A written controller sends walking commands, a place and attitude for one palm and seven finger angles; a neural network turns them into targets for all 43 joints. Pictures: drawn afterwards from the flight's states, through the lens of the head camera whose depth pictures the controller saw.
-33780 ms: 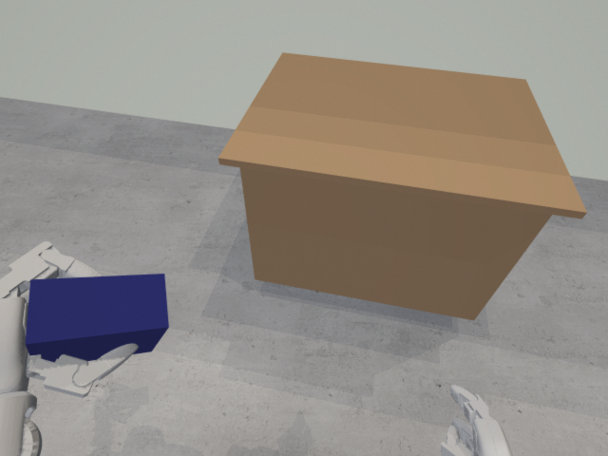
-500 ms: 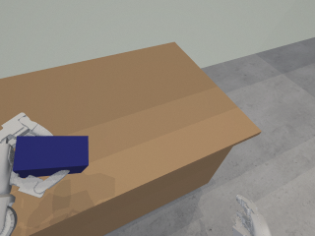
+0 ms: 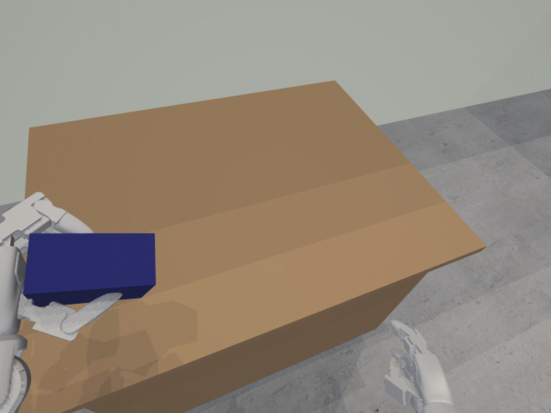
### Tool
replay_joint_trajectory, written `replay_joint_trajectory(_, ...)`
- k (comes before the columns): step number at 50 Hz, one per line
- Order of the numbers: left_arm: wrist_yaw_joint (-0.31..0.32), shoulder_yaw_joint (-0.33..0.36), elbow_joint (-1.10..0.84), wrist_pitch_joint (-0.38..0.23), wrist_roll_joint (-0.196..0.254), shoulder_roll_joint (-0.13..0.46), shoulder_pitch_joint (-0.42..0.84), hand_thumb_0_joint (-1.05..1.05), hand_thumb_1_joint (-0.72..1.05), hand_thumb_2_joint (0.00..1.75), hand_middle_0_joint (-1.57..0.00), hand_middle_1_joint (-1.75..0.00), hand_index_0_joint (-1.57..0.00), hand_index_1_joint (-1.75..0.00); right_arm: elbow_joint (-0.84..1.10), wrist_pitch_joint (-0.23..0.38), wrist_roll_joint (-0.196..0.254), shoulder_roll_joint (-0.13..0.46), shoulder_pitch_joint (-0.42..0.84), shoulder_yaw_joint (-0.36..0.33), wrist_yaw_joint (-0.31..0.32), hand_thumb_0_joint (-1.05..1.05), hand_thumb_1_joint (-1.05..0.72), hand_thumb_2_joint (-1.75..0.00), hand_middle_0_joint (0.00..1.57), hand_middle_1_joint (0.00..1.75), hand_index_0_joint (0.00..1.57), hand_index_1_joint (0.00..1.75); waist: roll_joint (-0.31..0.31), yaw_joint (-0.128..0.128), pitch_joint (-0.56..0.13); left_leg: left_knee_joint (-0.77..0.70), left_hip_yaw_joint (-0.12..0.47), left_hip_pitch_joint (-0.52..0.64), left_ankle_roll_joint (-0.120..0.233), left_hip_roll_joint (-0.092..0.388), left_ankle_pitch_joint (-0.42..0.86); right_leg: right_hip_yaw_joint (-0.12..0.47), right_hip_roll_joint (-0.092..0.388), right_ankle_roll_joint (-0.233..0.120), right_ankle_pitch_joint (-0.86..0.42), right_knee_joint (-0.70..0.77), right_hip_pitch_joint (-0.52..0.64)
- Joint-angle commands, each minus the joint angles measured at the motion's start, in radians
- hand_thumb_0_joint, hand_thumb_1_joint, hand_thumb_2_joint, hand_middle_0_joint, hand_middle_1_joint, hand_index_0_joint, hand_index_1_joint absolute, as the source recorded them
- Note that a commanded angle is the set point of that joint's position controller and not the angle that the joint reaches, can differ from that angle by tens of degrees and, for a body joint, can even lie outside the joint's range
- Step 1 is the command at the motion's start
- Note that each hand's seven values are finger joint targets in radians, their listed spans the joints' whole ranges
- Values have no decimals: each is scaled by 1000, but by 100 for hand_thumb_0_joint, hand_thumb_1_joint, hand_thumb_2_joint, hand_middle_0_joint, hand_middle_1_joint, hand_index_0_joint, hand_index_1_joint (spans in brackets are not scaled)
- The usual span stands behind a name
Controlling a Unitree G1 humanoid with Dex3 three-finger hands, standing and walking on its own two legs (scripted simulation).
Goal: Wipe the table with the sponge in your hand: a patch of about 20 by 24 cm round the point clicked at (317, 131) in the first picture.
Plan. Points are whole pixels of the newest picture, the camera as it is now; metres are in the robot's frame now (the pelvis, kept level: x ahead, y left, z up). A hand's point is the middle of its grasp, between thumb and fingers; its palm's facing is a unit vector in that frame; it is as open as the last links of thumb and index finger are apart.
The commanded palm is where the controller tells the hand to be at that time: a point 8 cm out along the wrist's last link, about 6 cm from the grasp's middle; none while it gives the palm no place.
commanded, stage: come to a stop and stand still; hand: left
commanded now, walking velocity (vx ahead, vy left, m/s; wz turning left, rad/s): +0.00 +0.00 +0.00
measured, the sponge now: (111, 270) +0.23 +0.22 +0.13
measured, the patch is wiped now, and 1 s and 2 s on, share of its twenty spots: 0.00 0.00 0.00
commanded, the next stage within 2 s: look again from close up in 0.28 s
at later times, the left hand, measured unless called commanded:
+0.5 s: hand (58, 276) +0.21 +0.25 +0.15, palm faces +0.35 -0.85 -0.39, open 9.7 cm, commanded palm +0.15 +0.29 +0.17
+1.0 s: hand (86, 270) +0.22 +0.23 +0.15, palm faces +0.29 -0.87 -0.40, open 9.7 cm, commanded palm +0.16 +0.28 +0.17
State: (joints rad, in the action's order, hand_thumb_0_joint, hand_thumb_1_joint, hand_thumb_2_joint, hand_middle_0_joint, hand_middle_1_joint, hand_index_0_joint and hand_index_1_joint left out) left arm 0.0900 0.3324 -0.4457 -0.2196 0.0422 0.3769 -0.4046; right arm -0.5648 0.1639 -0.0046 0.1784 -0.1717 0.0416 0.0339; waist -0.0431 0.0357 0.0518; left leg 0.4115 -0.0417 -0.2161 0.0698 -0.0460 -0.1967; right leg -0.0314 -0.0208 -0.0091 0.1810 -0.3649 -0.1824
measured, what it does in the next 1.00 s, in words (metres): stands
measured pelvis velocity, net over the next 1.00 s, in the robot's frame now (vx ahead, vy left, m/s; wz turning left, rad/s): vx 0.00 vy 0.00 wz -0.02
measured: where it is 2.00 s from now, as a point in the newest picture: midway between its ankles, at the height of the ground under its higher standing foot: outside the picture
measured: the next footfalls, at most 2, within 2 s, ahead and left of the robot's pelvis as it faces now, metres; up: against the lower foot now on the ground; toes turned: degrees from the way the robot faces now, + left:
none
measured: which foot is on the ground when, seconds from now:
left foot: down 0.00-1.00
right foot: down 0.00-1.00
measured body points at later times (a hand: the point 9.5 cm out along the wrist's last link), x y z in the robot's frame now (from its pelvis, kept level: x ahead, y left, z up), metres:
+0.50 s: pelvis -0.01 +0.01 +0.00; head +0.01 +0.03 +0.45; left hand +0.18 +0.30 +0.17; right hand +0.17 -0.21 -0.07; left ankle +0.02 +0.07 -0.74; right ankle +0.01 -0.11 -0.74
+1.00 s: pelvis +0.00 +0.00 +0.00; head +0.02 +0.01 +0.45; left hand +0.20 +0.28 +0.17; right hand +0.16 -0.23 -0.08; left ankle +0.02 +0.07 -0.74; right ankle +0.01 -0.12 -0.74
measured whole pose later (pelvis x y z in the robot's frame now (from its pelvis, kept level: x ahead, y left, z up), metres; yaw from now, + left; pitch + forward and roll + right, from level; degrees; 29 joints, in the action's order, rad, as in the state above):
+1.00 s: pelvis +0.00 +0.00 +0.00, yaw -1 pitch +0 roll -1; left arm 0.06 0.33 -0.42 -0.29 0.05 0.37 -0.44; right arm -0.59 0.18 0.01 0.20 -0.22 0.02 0.00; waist -0.02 0.01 0.04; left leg 0.45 -0.06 -0.25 0.07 -0.04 -0.21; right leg -0.01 -0.02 -0.01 0.20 -0.42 -0.23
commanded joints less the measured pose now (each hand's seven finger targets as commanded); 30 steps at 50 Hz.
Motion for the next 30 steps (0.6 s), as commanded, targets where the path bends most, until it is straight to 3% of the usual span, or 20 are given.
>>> replay_joint_trajectory(1,22,129,-250,-71,10,175,69,0,10,130,-120,-160,-120,-160,147,45,11,142,59,-58,11,0,-90,-90,20,30,20,30,164,-8,-177,-110,151,55,-95,157,194,62,58,-10,-115,-4,61)
replay_joint_trajectory(2,16,103,-223,-72,16,147,59,0,10,130,-120,-160,-120,-160,145,37,4,145,44,-54,11,0,-90,-90,20,30,20,30,150,-9,-162,-122,153,30,-90,163,174,49,55,-5,-95,0,62)
replay_joint_trajectory(6,20,117,-235,-68,6,164,66,0,10,130,-120,-160,-120,-160,145,38,13,148,52,-61,11,0,-90,-90,20,30,20,30,140,-11,-166,-122,153,40,-106,160,163,55,56,-7,-95,1,62)
replay_joint_trajectory(7,15,92,-215,-71,10,137,63,0,10,130,-120,-160,-120,-160,141,32,6,154,39,-59,11,0,-90,-90,20,30,20,30,130,-11,-159,-138,160,16,-103,163,131,43,51,-4,-75,1,66)
replay_joint_trajectory(11,24,125,-258,-72,-2,175,82,0,10,130,-120,-160,-120,-160,144,38,13,153,55,-65,12,0,-90,-90,20,30,20,30,146,-12,-166,-132,155,20,-105,157,97,56,57,-8,-84,0,75)
replay_joint_trajectory(12,19,100,-236,-76,4,148,70,0,10,130,-120,-160,-120,-160,141,32,7,154,45,-60,12,0,-90,-90,20,30,20,30,137,-11,-160,-144,159,1,-99,157,73,45,52,-4,-70,1,78)
replay_joint_trajectory(16,27,139,-260,-74,-1,187,59,0,10,130,-120,-160,-120,-160,141,39,15,151,55,-65,14,0,-90,-90,20,30,20,30,130,-11,-168,-121,154,17,-103,151,98,57,60,-9,-92,6,79)
replay_joint_trajectory(17,21,113,-235,-78,7,155,48,0,10,130,-120,-160,-120,-160,137,33,6,155,45,-60,14,0,-90,-90,20,30,20,30,123,-11,-157,-136,160,-5,-100,150,79,46,55,-6,-80,11,81)
replay_joint_trajectory(21,25,136,-223,-69,5,174,32,0,10,130,-120,-160,-120,-160,136,36,16,152,53,-66,16,0,-90,-90,20,30,20,30,108,-14,-158,-115,147,13,-95,142,71,70,66,-11,-96,27,68)
replay_joint_trajectory(22,18,103,-200,-72,10,139,30,0,10,130,-120,-160,-120,-160,132,31,8,157,43,-62,15,0,-90,-90,20,30,20,30,100,-13,-143,-125,150,-5,-89,142,47,60,60,-8,-76,35,62)
replay_joint_trajectory(26,26,132,-218,-67,2,174,50,0,10,130,-120,-160,-120,-160,133,35,16,154,59,-67,18,0,-90,-90,20,30,20,30,111,-16,-145,-117,146,-5,-78,137,6,86,70,-12,-70,48,59)
replay_joint_trajectory(27,20,98,-204,-71,7,137,47,0,10,130,-120,-160,-120,-160,132,31,10,157,47,-63,17,0,-90,-90,20,30,20,30,104,-16,-141,-118,145,-8,-68,135,4,75,66,-11,-65,51,53)
replay_joint_trajectory(30,24,114,-227,-70,3,164,55,0,10,130,-120,-160,-120,-160,136,37,12,157,46,-69,19,0,-90,-90,20,30,20,30,113,-15,-150,-111,152,-10,-65,136,5,90,71,-13,-75,49,63)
